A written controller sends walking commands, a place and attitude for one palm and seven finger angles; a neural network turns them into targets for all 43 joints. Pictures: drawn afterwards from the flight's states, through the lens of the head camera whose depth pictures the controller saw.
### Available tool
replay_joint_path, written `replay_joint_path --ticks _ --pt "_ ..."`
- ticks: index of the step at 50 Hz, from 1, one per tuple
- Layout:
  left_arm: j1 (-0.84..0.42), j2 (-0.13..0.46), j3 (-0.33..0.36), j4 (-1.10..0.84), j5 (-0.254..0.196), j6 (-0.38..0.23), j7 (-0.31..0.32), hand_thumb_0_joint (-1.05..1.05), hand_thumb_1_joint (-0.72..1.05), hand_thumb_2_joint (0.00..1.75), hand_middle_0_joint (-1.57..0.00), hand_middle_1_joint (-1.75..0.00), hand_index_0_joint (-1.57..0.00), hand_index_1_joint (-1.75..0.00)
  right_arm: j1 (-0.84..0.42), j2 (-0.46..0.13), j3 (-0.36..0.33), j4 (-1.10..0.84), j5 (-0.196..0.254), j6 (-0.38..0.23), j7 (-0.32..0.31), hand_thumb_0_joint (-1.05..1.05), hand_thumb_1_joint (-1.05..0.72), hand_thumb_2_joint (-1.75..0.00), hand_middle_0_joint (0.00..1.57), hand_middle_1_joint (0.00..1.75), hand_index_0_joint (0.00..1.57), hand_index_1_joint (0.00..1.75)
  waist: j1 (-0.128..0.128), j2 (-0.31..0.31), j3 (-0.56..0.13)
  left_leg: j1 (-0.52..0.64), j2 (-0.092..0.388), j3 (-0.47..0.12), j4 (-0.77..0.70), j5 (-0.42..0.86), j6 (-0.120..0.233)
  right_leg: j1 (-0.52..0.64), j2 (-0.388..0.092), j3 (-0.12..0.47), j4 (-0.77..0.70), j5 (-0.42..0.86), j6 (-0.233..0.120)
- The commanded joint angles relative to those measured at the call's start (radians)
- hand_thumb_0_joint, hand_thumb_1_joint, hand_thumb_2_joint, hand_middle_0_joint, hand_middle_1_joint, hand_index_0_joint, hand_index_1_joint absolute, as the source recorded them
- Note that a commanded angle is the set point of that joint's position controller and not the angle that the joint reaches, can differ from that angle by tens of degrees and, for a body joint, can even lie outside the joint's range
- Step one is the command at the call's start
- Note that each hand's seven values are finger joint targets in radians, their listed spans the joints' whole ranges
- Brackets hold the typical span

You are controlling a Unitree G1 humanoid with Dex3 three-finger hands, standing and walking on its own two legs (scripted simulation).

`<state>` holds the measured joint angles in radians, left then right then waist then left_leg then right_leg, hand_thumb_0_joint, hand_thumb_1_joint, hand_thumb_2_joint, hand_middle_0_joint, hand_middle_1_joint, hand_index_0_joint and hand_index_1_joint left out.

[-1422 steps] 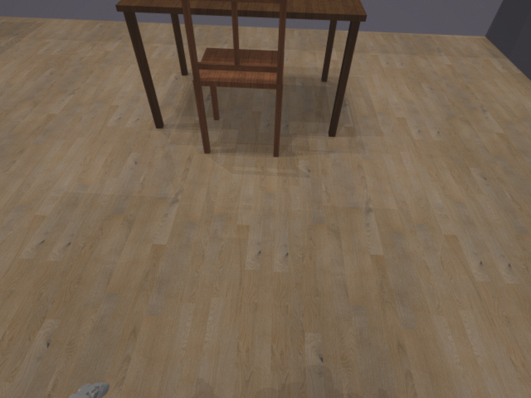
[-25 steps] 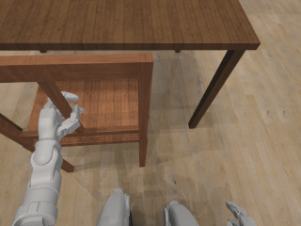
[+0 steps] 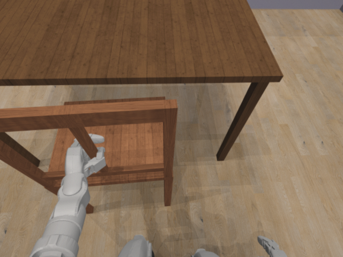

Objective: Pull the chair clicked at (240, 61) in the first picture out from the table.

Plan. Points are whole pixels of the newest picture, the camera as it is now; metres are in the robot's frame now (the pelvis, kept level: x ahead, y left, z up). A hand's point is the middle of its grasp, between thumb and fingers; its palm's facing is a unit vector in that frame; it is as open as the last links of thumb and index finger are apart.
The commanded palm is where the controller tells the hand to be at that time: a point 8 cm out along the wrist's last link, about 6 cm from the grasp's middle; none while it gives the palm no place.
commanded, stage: step backward, pulling the chair out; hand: left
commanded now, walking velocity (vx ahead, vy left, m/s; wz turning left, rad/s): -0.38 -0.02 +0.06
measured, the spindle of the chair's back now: (92, 151) +0.38 +0.21 -0.04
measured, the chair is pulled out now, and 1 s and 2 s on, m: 0.04 0.14 0.14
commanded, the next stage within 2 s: none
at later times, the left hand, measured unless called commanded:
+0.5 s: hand (108, 185) +0.28 +0.15 -0.03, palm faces +0.06 -0.99 -0.14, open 5.2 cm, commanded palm +0.26 +0.20 -0.02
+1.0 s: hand (115, 198) +0.26 +0.13 -0.03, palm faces +0.05 -0.98 -0.17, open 5.2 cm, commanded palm +0.25 +0.18 -0.02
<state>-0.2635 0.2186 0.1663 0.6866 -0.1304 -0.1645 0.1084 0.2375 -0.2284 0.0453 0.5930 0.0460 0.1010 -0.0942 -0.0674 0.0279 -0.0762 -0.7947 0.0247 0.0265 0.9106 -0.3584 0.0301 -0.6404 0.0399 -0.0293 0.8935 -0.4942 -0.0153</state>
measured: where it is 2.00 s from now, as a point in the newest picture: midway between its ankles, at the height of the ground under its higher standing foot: outside the picture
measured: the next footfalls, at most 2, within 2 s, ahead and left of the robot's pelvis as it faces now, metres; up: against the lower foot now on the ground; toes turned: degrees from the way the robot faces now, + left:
none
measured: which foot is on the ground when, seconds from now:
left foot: down 0.00-1.00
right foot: down 0.00-1.00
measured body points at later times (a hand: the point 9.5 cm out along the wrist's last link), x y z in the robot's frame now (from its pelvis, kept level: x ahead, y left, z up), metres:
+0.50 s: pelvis -0.05 +0.01 +0.04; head +0.02 +0.00 +0.48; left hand +0.28 +0.21 -0.02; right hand +0.05 -0.25 -0.09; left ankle +0.05 +0.10 -0.69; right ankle -0.04 -0.11 -0.69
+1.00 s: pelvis -0.06 +0.00 +0.04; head -0.01 -0.01 +0.49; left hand +0.25 +0.18 -0.02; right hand +0.04 -0.28 -0.09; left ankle +0.05 +0.10 -0.69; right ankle -0.04 -0.11 -0.69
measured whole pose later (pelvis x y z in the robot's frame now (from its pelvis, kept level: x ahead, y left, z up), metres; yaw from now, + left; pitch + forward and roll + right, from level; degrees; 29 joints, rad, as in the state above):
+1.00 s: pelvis -0.06 +0.00 +0.04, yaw +0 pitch +2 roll -2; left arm -0.34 0.16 -0.02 0.99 -0.10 -0.22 0.12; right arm 0.19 -0.28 -0.02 0.75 0.05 0.06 -0.13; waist -0.04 0.06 0.09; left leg -0.46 0.04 0.02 0.53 -0.10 0.02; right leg -0.33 0.06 -0.03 0.54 -0.24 -0.02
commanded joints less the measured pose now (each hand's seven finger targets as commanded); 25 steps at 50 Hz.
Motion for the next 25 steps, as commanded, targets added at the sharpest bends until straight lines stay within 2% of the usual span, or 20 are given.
replay_joint_path --ticks 1,3,4,7,8,9,10,11,14,16,18,21,22,23,25 --pt "-0.264 0.219 -0.046 -0.061 0.117 0.011 0.033 0.0 0.9 0.9 -0.5 -1.45 -0.5 -1.45 0.045 -0.16 -0.064 -0.066 -0.001 0.004 -0.027 0.0 -0.9 -0.9 0.2 0.3 0.2 0.3 0.0 0.11 -0.342 0.49 0.056 -0.084 -0.14 0.544 0.016 0.132 -0.066 0.06 -0.208 0.654 0.054" --pt "-0.281 0.233 -0.037 -0.054 0.116 -0.004 0.033 0.0 0.9 0.9 -0.5 -1.45 -0.5 -1.45 0.043 -0.165 -0.073 -0.061 -0.005 0.013 -0.024 0.0 -0.9 -0.9 0.2 0.3 0.2 0.3 0.015 0.198 -0.354 0.583 0.071 -0.102 -0.159 0.679 0.017 0.127 -0.051 0.054 -0.226 0.611 0.046" --pt "-0.272 0.209 -0.055 -0.044 0.113 -0.01 0.028 0.0 0.9 0.9 -0.5 -1.45 -0.5 -1.45 0.04 -0.16 -0.073 -0.057 -0.005 0.015 -0.021 0.0 -0.9 -0.9 0.2 0.3 0.2 0.3 0.018 0.236 -0.356 0.622 0.084 -0.115 -0.172 0.735 0.016 0.124 -0.045 0.048 -0.232 0.57 0.038" --pt "-0.246 0.174 -0.08 -0.034 0.093 -0.027 0.011 0.0 0.9 0.9 -0.5 -1.45 -0.5 -1.45 0.017 -0.155 -0.081 -0.06 -0.012 0.019 -0.013 0.0 -0.9 -0.9 0.2 0.3 0.2 0.3 0.027 0.274 -0.347 0.685 0.113 -0.159 -0.243 0.723 0.018 0.11 -0.017 0.032 -0.256 0.383 0.024" --pt "-0.218 0.184 -0.066 -0.028 0.088 -0.031 0.007 0.0 0.9 0.9 -0.5 -1.45 -0.5 -1.45 0.011 -0.162 -0.087 -0.062 -0.014 0.017 -0.013 0.0 -0.9 -0.9 0.2 0.3 0.2 0.3 0.036 0.267 -0.35 0.691 0.119 -0.174 -0.265 0.722 0.022 0.128 -0.007 0.032 -0.261 0.358 0.022" --pt "-0.196 0.171 -0.074 -0.033 0.084 -0.034 0.001 0.0 0.9 0.9 -0.5 -1.45 -0.5 -1.45 0.002 -0.159 -0.089 -0.064 -0.015 0.017 -0.01 0.0 -0.9 -0.9 0.2 0.3 0.2 0.3 0.035 0.274 -0.354 0.703 0.13 -0.18 -0.286 0.7 0.021 0.13 -0.004 0.027 -0.263 0.322 0.019" --pt "-0.191 0.162 -0.08 -0.044 0.077 -0.039 -0.005 0.0 0.9 0.9 -0.5 -1.45 -0.5 -1.45 -0.008 -0.157 -0.09 -0.069 -0.017 0.016 -0.01 0.0 -0.9 -0.9 0.2 0.3 0.2 0.3 0.036 0.248 -0.353 0.697 0.137 -0.189 -0.307 0.675 0.024 0.143 0.002 0.023 -0.271 0.3 0.018" --pt "-0.176 0.157 -0.083 -0.052 0.073 -0.043 -0.011 0.0 0.9 0.9 -0.5 -1.45 -0.5 -1.45 -0.02 -0.158 -0.093 -0.074 -0.018 0.014 -0.009 0.0 -0.9 -0.9 0.2 0.3 0.2 0.3 0.038 0.26 -0.344 0.69 0.142 -0.189 -0.324 0.634 0.024 0.149 0.004 0.022 -0.283 0.278 0.015" --pt "-0.134 0.164 -0.071 -0.064 0.067 -0.048 -0.019 0.0 0.9 0.9 -0.5 -1.45 -0.5 -1.45 -0.033 -0.165 -0.099 -0.076 -0.019 0.007 -0.013 0.0 -0.9 -0.9 0.2 0.3 0.2 0.3 0.039 0.229 -0.337 0.676 0.153 -0.191 -0.363 0.566 0.025 0.187 0.007 0.022 -0.311 0.275 0.011" --pt "-0.159 0.145 -0.09 -0.074 0.065 -0.051 -0.023 0.0 0.9 0.9 -0.5 -1.45 -0.5 -1.45 -0.046 -0.159 -0.099 -0.075 -0.02 0.003 -0.015 0.0 -0.9 -0.9 0.2 0.3 0.2 0.3 0.028 0.198 -0.316 0.661 0.158 -0.187 -0.388 0.5 0.027 0.203 0.007 0.023 -0.333 0.276 0.013" --pt "-0.184 0.17 -0.072 -0.063 0.067 -0.053 -0.017 0.0 0.9 0.9 -0.5 -1.45 -0.5 -1.45 -0.048 -0.168 -0.104 -0.065 -0.022 -0.003 -0.021 0.0 -0.9 -0.9 0.2 0.3 0.2 0.3 0.02 0.187 -0.296 0.648 0.159 -0.186 -0.409 0.431 0.027 0.205 0.007 0.027 -0.344 0.264 0.013" --pt "-0.249 0.145 -0.103 -0.031 0.069 -0.062 -0.012 0.0 0.9 0.9 -0.5 -1.45 -0.5 -1.45 -0.054 -0.16 -0.102 -0.045 -0.021 -0.009 -0.026 0.0 -0.9 -0.9 0.2 0.3 0.2 0.3 0.004 0.172 -0.256 0.62 0.161 -0.182 -0.439 0.302 0.029 0.207 -0.003 0.035 -0.366 0.239 0.017" --pt "-0.263 0.137 -0.111 -0.025 0.068 -0.067 -0.01 0.0 0.9 0.9 -0.5 -1.45 -0.5 -1.45 -0.054 -0.159 -0.1 -0.04 -0.019 -0.014 -0.027 0.0 -0.9 -0.9 0.2 0.3 0.2 0.3 0.004 0.177 -0.25 0.615 0.157 -0.183 -0.449 0.261 0.029 0.213 -0.004 0.037 -0.373 0.225 0.015" --pt "-0.279 0.173 -0.085 -0.012 0.07 -0.07 -0.004 0.0 0.9 0.9 -0.5 -1.45 -0.5 -1.45 -0.055 -0.167 -0.104 -0.032 -0.021 -0.017 -0.032 0.0 -0.9 -0.9 0.2 0.3 0.2 0.3 0.004 0.172 -0.241 0.606 0.155 -0.18 -0.456 0.229 0.031 0.217 -0.007 0.045 -0.383 0.219 0.014" --pt "-0.302 0.142 -0.117 0.016 0.068 -0.074 -0.001 0.0 0.9 0.9 -0.5 -1.45 -0.5 -1.45 -0.055 -0.156 -0.098 -0.02 -0.016 -0.022 -0.032 0.0 -0.9 -0.9 0.2 0.3 0.2 0.3 0.003 0.142 -0.229 0.592 0.148 -0.167 -0.459 0.18 0.029 0.233 -0.019 0.051 -0.404 0.219 0.016"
